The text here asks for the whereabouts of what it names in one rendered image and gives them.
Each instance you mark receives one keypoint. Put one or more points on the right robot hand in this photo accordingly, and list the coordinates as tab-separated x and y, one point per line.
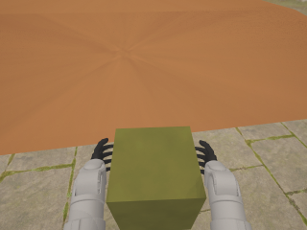
209	154

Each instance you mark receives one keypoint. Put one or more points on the carton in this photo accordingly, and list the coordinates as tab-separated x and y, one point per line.
155	180

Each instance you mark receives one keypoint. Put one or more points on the robot right forearm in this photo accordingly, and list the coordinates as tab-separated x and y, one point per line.
225	199

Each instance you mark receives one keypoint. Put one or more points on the left robot hand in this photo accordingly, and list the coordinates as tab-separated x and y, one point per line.
100	154

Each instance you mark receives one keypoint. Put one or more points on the robot left forearm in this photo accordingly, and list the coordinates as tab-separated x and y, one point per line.
88	198

